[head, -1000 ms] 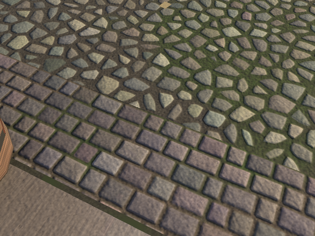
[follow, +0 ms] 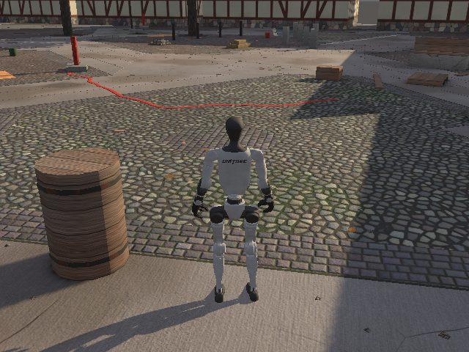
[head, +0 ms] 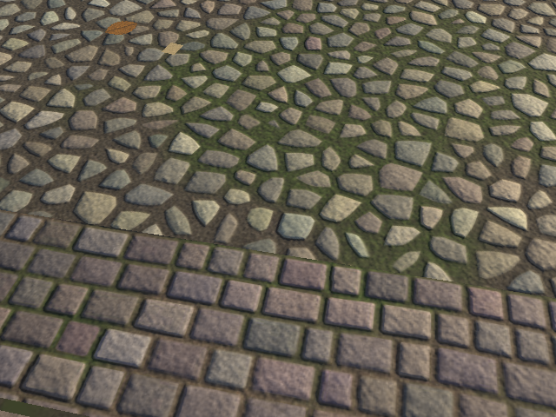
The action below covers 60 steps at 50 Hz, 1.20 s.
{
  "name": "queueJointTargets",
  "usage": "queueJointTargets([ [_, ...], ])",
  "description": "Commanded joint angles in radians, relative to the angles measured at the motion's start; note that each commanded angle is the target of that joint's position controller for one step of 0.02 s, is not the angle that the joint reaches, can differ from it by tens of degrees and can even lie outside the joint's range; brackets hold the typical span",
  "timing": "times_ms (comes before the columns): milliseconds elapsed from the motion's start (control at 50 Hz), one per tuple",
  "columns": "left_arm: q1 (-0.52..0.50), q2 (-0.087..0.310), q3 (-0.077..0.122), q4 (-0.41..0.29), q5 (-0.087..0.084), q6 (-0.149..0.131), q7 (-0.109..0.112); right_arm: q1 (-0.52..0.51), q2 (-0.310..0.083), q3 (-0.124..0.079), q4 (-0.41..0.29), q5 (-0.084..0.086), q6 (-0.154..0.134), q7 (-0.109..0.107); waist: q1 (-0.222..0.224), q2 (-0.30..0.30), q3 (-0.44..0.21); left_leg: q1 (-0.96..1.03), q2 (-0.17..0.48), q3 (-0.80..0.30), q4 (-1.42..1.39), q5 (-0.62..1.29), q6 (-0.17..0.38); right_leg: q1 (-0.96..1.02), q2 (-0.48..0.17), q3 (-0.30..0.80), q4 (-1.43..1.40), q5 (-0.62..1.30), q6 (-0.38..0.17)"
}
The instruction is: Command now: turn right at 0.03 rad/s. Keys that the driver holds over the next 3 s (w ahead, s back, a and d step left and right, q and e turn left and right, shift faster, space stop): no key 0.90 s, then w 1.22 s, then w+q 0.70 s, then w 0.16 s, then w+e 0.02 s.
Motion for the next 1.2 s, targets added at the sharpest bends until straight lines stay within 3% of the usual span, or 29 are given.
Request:
queueJointTargets([
  [20, -0.014, 0.105, 0.026, -0.06, 0.0, -0.013, 0.008, -0.02, -0.099, -0.027, -0.068, 0.001, -0.017, -0.001, -0.004, -0.013, -0.051, 0.001, 0.073, -0.077, -0.098, 0.137, 0.024, 0.02, -0.06, 0.056, -0.07, 0.187, -0.021],
  [360, 0.001, 0.087, 0.027, 0.016, -0.003, -0.007, 0.029, 0.025, -0.093, -0.024, 0.001, 0.005, -0.024, -0.005, -0.002, 0.0, -0.029, -0.006, 0.076, -0.092, -0.141, 0.137, 0.037, 0.052, -0.059, 0.042, -0.078, 0.205, 0.004],
  [900, 0.041, 0.093, 0.019, 0.26, -0.011, -0.016, 0.045, 0.076, -0.113, -0.014, 0.208, 0.013, -0.009, -0.018, -0.012, 0.004, 0.001, 0.045, 0.072, -0.102, -0.202, 0.181, 0.053, 0.053, -0.061, 0.01, -0.134, 0.2, 0.02],
  [940, 0.051, 0.074, 0.013, 0.277, -0.015, -0.014, 0.046, 0.097, -0.122, -0.016, 0.229, 0.016, -0.004, -0.023, -0.019, 0.032, -0.007, 0.046, 0.072, -0.126, -0.25, -0.119, 0.071, 0.033, -0.024, -0.04, -0.092, 0.033, 0.015],
  [960, 0.032, 0.079, 0.014, 0.269, -0.02, -0.017, 0.046, 0.109, -0.163, -0.027, 0.233, 0.024, -0.001, -0.027, -0.033, 0.082, 0.017, 0.047, 0.11, -0.195, -0.294, -0.311, 0.108, -0.038, 0.007, -0.086, -0.009, -0.087, 0.01],
  [980, -0.004, 0.086, 0.013, 0.248, -0.023, -0.028, 0.042, 0.132, -0.198, -0.037, 0.238, 0.029, 0.0, -0.031, -0.047, 0.133, 0.054, 0.054, 0.202, -0.32, -0.361, -0.463, 0.161, -0.138, 0.004, -0.112, 0.074, -0.146, 0.0],
  [1000, -0.052, 0.095, 0.012, 0.223, -0.026, -0.045, 0.035, 0.151, -0.223, -0.046, 0.241, 0.03, -0.005, -0.035, -0.064, 0.157, 0.1, 0.031, 0.297, -0.442, -0.423, -0.512, 0.216, -0.208, -0.038, -0.109, 0.172, -0.154, -0.01],
  [1040, -0.079, 0.105, 0.018, 0.208, -0.037, -0.073, 0.017, 0.172, -0.216, -0.049, 0.244, 0.018, -0.029, -0.037, -0.065, 0.127, 0.141, 0.094, 0.377, -0.533, -0.462, -0.41, 0.273, -0.377, -0.107, -0.067, 0.373, -0.215, -0.028],
  [1100, -0.073, 0.099, 0.021, 0.219, -0.041, -0.105, -0.006, 0.143, -0.186, -0.045, 0.226, 0.037, -0.042, -0.032, -0.046, 0.061, 0.096, 0.183, 0.31, -0.378, -0.445, -0.21, 0.217, -0.401, -0.141, -0.092, 0.291, -0.144, -0.046],
  [1160, -0.085, 0.064, 0.01, 0.223, -0.038, -0.12, -0.022, 0.152, -0.212, -0.051, 0.231, 0.043, -0.033, -0.027, -0.04, 0.099, 0.046, 0.087, 0.226, -0.217, -0.408, -0.092, 0.192, -0.184, -0.089, -0.167, 0.099, -0.047, -0.024],
  [1200, -0.02, 0.071, 0.013, 0.247, -0.042, -0.118, -0.027, 0.138, -0.226, -0.054, 0.232, 0.053, -0.025, -0.022, 0.005, 0.097, 0.035, -0.036, 0.209, -0.178, -0.355, -0.113, 0.181, 0.004, -0.05, -0.214, -0.017, 0.089, -0.017],
])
